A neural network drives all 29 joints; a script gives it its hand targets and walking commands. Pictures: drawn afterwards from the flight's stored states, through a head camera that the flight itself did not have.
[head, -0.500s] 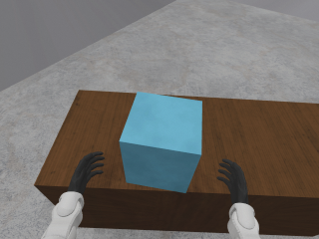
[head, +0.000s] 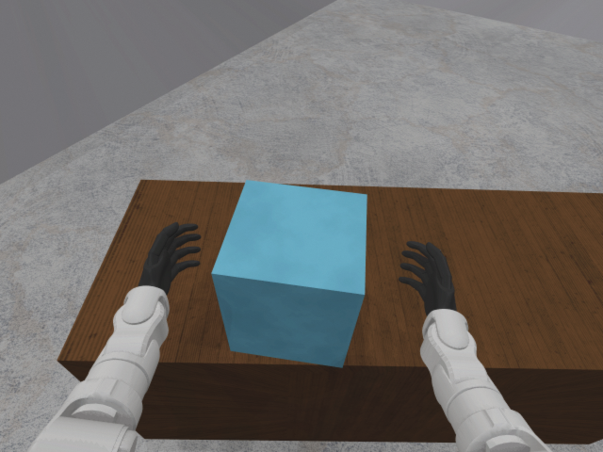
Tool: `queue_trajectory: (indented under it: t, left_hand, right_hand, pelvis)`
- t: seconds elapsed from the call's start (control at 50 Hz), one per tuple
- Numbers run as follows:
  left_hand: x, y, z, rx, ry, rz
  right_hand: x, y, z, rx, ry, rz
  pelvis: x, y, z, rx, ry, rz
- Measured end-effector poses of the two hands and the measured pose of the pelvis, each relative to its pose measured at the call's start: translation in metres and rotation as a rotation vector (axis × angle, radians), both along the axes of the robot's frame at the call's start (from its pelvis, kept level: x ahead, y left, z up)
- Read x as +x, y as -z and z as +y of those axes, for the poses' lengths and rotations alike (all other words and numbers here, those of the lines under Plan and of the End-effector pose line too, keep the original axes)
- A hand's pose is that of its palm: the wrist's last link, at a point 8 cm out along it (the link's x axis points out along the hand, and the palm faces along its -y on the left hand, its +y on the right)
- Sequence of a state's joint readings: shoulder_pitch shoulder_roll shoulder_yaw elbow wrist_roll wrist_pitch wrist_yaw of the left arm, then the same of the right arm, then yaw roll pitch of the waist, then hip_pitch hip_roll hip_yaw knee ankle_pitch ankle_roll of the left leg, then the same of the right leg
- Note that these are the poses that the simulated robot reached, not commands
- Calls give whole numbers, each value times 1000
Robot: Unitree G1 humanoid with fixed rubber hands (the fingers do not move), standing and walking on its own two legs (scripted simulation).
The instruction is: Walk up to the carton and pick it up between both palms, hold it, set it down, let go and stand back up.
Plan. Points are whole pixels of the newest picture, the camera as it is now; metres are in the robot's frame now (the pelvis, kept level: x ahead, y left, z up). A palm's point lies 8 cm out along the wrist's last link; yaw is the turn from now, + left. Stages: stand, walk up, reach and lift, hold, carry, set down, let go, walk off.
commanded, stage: reach and lift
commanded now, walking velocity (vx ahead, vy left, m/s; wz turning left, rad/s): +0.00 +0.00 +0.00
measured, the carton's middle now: (295, 276) +0.44 +0.01 -0.07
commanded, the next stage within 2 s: none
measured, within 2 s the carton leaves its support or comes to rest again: neither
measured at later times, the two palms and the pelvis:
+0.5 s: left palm (169, 223) +0.42 +0.20 +0.09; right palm (442, 244) +0.39 -0.19 +0.08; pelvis -0.01 +0.00 +0.00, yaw +0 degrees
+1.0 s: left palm (174, 191) +0.46 +0.19 +0.11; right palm (447, 207) +0.43 -0.20 +0.11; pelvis -0.01 -0.01 +0.00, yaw +1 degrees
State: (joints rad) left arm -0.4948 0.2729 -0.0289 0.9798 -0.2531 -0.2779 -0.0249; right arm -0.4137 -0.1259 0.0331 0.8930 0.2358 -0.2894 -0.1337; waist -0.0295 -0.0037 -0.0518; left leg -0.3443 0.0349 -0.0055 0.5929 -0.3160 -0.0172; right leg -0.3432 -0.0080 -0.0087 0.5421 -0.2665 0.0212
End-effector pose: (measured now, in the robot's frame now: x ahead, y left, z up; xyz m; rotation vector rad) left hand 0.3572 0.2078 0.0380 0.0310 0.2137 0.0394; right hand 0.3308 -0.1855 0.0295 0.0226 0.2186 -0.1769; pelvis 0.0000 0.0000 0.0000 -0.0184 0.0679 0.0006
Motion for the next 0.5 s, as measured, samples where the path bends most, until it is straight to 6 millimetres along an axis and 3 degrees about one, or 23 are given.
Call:
queue_trajectory:
  t: [0.5]
  left_hand:
    - [59, -50, -13, 3, 1, 16]
  right_hand:
    - [58, -55, -6, -19, 4, 2]
  pelvis:
    - [-10, 0, -3, -2, 0, 125]
